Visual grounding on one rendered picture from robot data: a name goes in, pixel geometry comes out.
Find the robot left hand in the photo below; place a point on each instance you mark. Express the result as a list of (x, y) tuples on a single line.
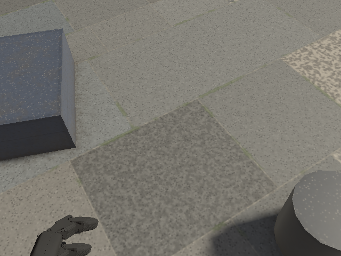
[(50, 242)]

